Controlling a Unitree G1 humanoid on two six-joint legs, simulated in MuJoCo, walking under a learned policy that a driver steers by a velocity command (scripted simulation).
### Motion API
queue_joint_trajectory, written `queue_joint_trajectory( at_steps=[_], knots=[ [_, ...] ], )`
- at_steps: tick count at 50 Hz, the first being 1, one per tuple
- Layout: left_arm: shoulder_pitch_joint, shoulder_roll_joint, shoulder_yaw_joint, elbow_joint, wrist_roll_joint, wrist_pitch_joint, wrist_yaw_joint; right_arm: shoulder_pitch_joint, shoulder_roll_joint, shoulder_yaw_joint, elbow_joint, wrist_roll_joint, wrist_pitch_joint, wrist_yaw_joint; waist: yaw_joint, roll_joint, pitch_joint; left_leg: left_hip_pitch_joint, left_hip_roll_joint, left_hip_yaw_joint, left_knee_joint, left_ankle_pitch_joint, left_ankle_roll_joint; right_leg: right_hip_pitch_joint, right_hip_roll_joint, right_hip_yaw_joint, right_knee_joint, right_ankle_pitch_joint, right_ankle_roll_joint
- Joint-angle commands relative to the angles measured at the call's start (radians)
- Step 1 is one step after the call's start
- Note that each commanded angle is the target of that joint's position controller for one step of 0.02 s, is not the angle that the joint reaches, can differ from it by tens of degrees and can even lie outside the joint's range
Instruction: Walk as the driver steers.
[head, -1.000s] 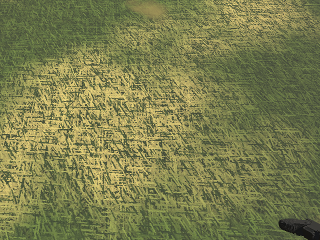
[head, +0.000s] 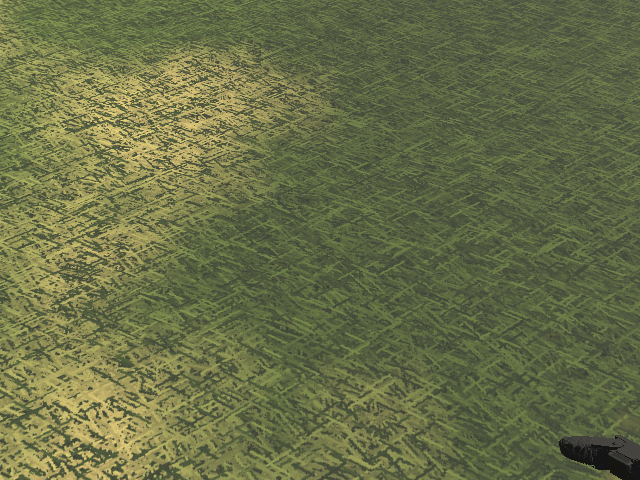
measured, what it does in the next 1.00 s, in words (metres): walks ahead: right foot, then left foot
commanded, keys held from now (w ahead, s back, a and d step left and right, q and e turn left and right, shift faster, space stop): w+e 0.14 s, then e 0.18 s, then q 0.68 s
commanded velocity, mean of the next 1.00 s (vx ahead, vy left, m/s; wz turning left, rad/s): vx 0.19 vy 0.00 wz -0.05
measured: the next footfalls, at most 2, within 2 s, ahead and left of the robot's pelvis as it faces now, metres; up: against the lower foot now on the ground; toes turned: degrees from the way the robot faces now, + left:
right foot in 0.42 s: +0.33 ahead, -0.17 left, +0.00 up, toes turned -14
left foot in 0.86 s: +0.29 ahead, +0.07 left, +0.00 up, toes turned +1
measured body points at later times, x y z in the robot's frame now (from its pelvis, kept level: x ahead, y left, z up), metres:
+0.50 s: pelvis +0.21 -0.04 +0.00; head +0.25 -0.07 +0.45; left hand +0.48 +0.14 -0.07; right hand +0.22 -0.34 -0.13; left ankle +0.12 +0.12 -0.66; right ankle +0.29 -0.16 -0.72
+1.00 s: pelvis +0.25 -0.02 +0.02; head +0.29 +0.02 +0.47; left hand +0.42 +0.27 -0.10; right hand +0.35 -0.31 -0.08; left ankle +0.25 +0.07 -0.72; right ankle +0.26 -0.16 -0.65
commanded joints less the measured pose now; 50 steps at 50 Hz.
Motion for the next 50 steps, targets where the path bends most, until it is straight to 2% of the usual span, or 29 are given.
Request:
queue_joint_trajectory(
  at_steps=[1, 2, 3, 4, 6, 10, 13, 17, 19, 20, 21, 22, 23, 24, 25, 26, 28, 31, 34, 39, 42, 43, 44, 45, 46, 47, 48, 49, 50],
  knots=[
    [-0.015, 0.154, 0.022, -0.097, -0.009, -0.018, 0.001, 0.245, -0.141, -0.055, -0.012, 0.011, 0.009, -0.009, -0.148, 0.162, -0.149, 0.654, 0.411, -0.62, -0.275, -0.434, 0.184, -0.608, -0.085, -0.032, 0.45, 0.059, 0.026],
    [-0.068, 0.146, 0.023, -0.106, 0.001, -0.013, 0.003, 0.197, -0.127, -0.047, -0.016, 0.0, 0.015, -0.012, -0.132, 0.09, -0.083, 0.535, 0.371, -0.492, -0.286, -0.295, 0.165, -0.572, -0.119, -0.063, 0.431, 0.128, 0.032],
    [-0.101, 0.132, 0.025, -0.117, 0.01, -0.013, 0.0, 0.171, -0.108, -0.042, -0.006, -0.004, 0.018, -0.014, -0.117, 0.084, -0.03, 0.449, 0.335, -0.398, -0.305, -0.18, 0.164, -0.554, -0.146, -0.064, 0.385, 0.173, 0.033],
    [-0.094, 0.112, 0.025, -0.119, 0.004, -0.01, -0.006, 0.161, -0.098, -0.037, 0.0, -0.01, 0.015, -0.018, -0.095, 0.117, -0.017, 0.391, 0.308, -0.32, -0.328, -0.108, 0.154, -0.505, -0.172, -0.068, 0.354, 0.202, 0.031],
    [-0.091, 0.072, 0.019, -0.119, -0.003, 0.001, -0.011, 0.16, -0.089, -0.038, 0.017, 0.0, 0.006, -0.02, -0.086, 0.139, -0.006, 0.356, 0.287, -0.215, -0.369, -0.029, 0.163, -0.486, -0.187, -0.097, 0.306, 0.218, 0.034],
    [-0.161, 0.038, 0.007, -0.153, 0.016, 0.008, -0.015, 0.148, -0.144, -0.058, 0.045, 0.001, 0.009, -0.027, -0.077, 0.099, 0.019, 0.357, 0.301, -0.045, -0.366, 0.391, 0.189, -0.508, -0.19, -0.132, 0.125, 0.317, 0.065],
    [-0.218, 0.021, 0.0, -0.159, 0.017, 0.001, -0.036, 0.126, -0.166, -0.062, 0.054, 0.008, 0.033, -0.042, -0.094, 0.106, -0.001, 0.343, 0.257, 0.102, -0.339, 0.501, 0.152, -0.393, -0.164, -0.203, -0.081, 0.504, 0.063],
    [-0.284, 0.041, 0.011, -0.193, 0.018, 0.007, -0.065, 0.165, -0.195, -0.07, 0.082, 0.04, 0.053, -0.047, -0.106, 0.112, -0.021, 0.404, 0.283, 0.13, -0.262, 0.518, 0.127, -0.294, -0.128, -0.225, -0.239, 0.501, 0.021],
    [-0.219, 0.069, 0.028, -0.184, 0.03, 0.004, -0.065, 0.159, -0.209, -0.073, 0.092, 0.058, 0.059, -0.045, -0.05, 0.103, -0.057, 0.416, 0.286, 0.121, -0.142, 0.622, 0.113, -0.171, -0.082, -0.234, -0.327, 0.464, -0.024],
    [-0.122, 0.099, 0.046, -0.151, 0.035, -0.001, -0.056, 0.159, -0.188, -0.064, 0.099, 0.057, 0.06, -0.042, 0.005, 0.066, -0.106, 0.384, 0.249, 0.142, -0.009, 0.593, 0.086, -0.017, -0.054, -0.24, -0.413, 0.57, -0.055],
    [-0.051, 0.164, 0.059, -0.136, 0.046, 0.0, -0.037, 0.204, -0.141, -0.043, 0.098, 0.026, 0.055, -0.035, 0.023, -0.033, -0.18, 0.256, 0.186, 0.167, 0.186, 0.359, 0.033, 0.194, -0.151, -0.143, -0.414, 0.956, -0.095],
    [-0.065, 0.194, 0.037, -0.153, 0.078, 0.0, -0.016, 0.302, -0.032, 0.004, 0.083, -0.026, 0.049, -0.015, -0.052, -0.264, -0.32, -0.047, 0.064, 0.122, 0.531, -0.546, -0.043, 0.506, -0.466, 0.205, -0.313, 1.469, -0.279],
    [-0.073, 0.119, 0.007, -0.167, 0.073, -0.001, -0.017, 0.362, -0.069, 0.007, 0.134, 0.005, 0.058, -0.006, -0.029, -0.161, -0.507, -0.006, 0.076, -0.111, 0.65, -0.64, -0.058, 0.487, -0.55, 0.273, -0.316, 1.44, -0.373],
    [-0.09, 0.097, 0.008, -0.139, 0.057, 0.002, -0.03, 0.28, -0.15, -0.016, 0.123, 0.051, 0.073, -0.001, -0.009, -0.11, -0.422, -0.058, 0.096, -0.095, 0.657, -0.581, -0.065, 0.385, -0.481, 0.188, -0.398, 1.151, -0.352],
    [-0.166, 0.082, 0.0, -0.123, 0.043, -0.003, -0.036, 0.198, -0.148, -0.017, 0.106, 0.053, 0.087, -0.011, -0.03, -0.074, -0.277, -0.094, 0.13, -0.072, 0.596, -0.534, -0.065, 0.267, -0.413, 0.107, -0.445, 0.947, -0.28],
    [-0.224, 0.053, -0.01, -0.115, 0.044, -0.006, -0.034, 0.171, -0.14, -0.019, 0.114, 0.037, 0.104, -0.028, -0.047, -0.052, -0.2, -0.076, 0.147, -0.076, 0.534, -0.482, -0.075, 0.154, -0.378, 0.057, -0.482, 0.815, -0.23],
    [-0.313, 0.061, -0.008, -0.099, 0.062, -0.007, -0.027, 0.236, -0.125, -0.02, 0.142, 0.024, 0.142, -0.047, -0.112, -0.097, -0.132, 0.102, 0.132, -0.039, 0.444, -0.377, -0.107, -0.076, -0.324, -0.069, -0.553, 0.728, -0.192],
    [-0.33, 0.101, 0.012, -0.08, 0.063, -0.009, -0.005, 0.237, -0.12, -0.026, 0.138, 0.018, 0.157, -0.066, -0.103, -0.098, -0.124, 0.123, 0.115, 0.003, 0.402, -0.316, -0.104, -0.1, -0.339, -0.114, -0.584, 0.632, -0.211],
    [-0.319, 0.101, 0.017, -0.052, 0.054, 0.002, 0.017, 0.171, -0.11, -0.029, 0.104, 0.021, 0.169, -0.067, -0.076, -0.089, -0.102, 0.074, 0.135, 0.002, 0.388, -0.286, -0.078, -0.077, -0.381, -0.109, -0.62, 0.463, -0.223],
    [-0.335, 0.106, 0.025, -0.022, 0.042, 0.021, 0.026, 0.147, -0.106, -0.034, 0.078, 0.02, 0.173, -0.045, -0.077, -0.09, -0.088, 0.107, 0.125, 0.042, 0.268, -0.278, -0.038, -0.031, -0.401, -0.157, -0.601, 0.446, -0.2],
    [-0.358, 0.116, 0.031, -0.004, 0.01, 0.037, 0.026, 0.236, -0.11, -0.044, 0.104, 0.016, 0.172, -0.024, -0.133, -0.079, -0.1, 0.245, 0.075, 0.096, 0.014, -0.134, 0.018, -0.04, -0.366, -0.233, -0.486, 0.463, -0.127],
    [-0.315, 0.088, 0.028, 0.019, 0.002, 0.042, 0.026, 0.256, -0.142, -0.054, 0.107, 0.006, 0.17, -0.022, -0.131, -0.007, -0.069, 0.289, 0.089, 0.022, -0.119, -0.032, 0.061, -0.093, -0.31, -0.293, -0.366, 0.369, -0.052],
    [-0.285, 0.036, 0.019, 0.009, 0.035, 0.044, 0.02, 0.254, -0.252, -0.078, 0.084, 0.004, 0.166, -0.04, -0.084, 0.278, -0.044, 0.376, 0.32, -0.312, -0.207, 0.268, 0.16, -0.307, -0.175, -0.401, -0.082, 0.109, 0.061],
    [-0.401, 0.056, 0.024, -0.041, 0.045, 0.04, 0.027, 0.241, -0.302, -0.081, 0.056, -0.023, 0.15, -0.034, -0.131, 0.338, -0.015, 0.314, 0.441, -0.526, -0.274, 0.331, 0.333, -0.463, -0.041, -0.279, 0.11, -0.144, 0.096],
    [-0.425, 0.08, 0.032, -0.042, 0.042, 0.041, 0.029, 0.213, -0.272, -0.075, 0.043, -0.039, 0.125, -0.029, -0.127, 0.226, -0.032, 0.304, 0.403, -0.469, -0.282, 0.285, 0.33, -0.472, -0.064, -0.182, 0.234, -0.104, 0.086],
    [-0.397, 0.089, 0.039, -0.027, 0.031, 0.043, 0.03, 0.163, -0.25, -0.072, 0.038, -0.024, 0.108, -0.033, -0.091, 0.184, -0.032, 0.317, 0.345, -0.384, -0.265, 0.26, 0.271, -0.482, -0.082, -0.155, 0.255, -0.006, 0.076],
    [-0.365, 0.092, 0.044, 0.001, 0.033, 0.046, 0.037, 0.123, -0.22, -0.068, 0.028, -0.001, 0.104, -0.038, -0.072, 0.133, -0.041, 0.334, 0.304, -0.336, -0.247, 0.241, 0.222, -0.485, -0.093, -0.147, 0.246, 0.056, 0.079],
    [-0.355, 0.103, 0.048, 0.011, 0.04, 0.046, 0.042, 0.103, -0.196, -0.06, 0.021, 0.017, 0.105, -0.045, -0.064, 0.131, -0.049, 0.345, 0.288, -0.313, -0.237, 0.275, 0.201, -0.479, -0.097, -0.143, 0.238, 0.102, 0.088],
    [-0.355, 0.093, 0.048, 0.013, 0.039, 0.042, 0.04, 0.115, -0.181, -0.053, 0.019, 0.018, 0.107, -0.051, -0.062, 0.135, -0.071, 0.349, 0.271, -0.297, -0.226, 0.338, 0.2, -0.45, -0.087, -0.145, 0.251, 0.136, 0.097]
  ],
)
